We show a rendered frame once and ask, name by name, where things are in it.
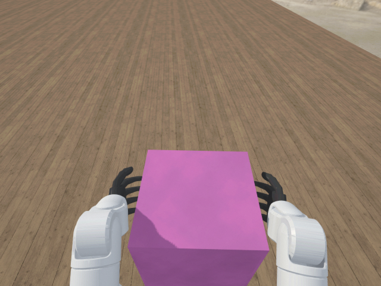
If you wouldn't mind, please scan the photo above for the carton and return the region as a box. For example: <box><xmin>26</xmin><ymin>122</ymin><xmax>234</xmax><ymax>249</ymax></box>
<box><xmin>127</xmin><ymin>150</ymin><xmax>269</xmax><ymax>286</ymax></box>

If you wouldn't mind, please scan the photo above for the robot right hand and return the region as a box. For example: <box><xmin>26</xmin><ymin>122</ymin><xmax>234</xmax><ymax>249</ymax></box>
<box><xmin>254</xmin><ymin>172</ymin><xmax>286</xmax><ymax>222</ymax></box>

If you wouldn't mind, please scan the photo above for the robot right forearm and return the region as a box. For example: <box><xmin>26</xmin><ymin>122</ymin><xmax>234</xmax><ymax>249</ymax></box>
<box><xmin>267</xmin><ymin>201</ymin><xmax>328</xmax><ymax>286</ymax></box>

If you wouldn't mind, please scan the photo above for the robot left hand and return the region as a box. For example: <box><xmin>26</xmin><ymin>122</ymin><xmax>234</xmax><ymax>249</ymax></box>
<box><xmin>109</xmin><ymin>167</ymin><xmax>142</xmax><ymax>215</ymax></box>

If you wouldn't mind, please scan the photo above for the robot left forearm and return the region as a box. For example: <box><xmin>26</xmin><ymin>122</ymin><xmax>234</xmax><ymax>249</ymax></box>
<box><xmin>70</xmin><ymin>194</ymin><xmax>129</xmax><ymax>286</ymax></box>

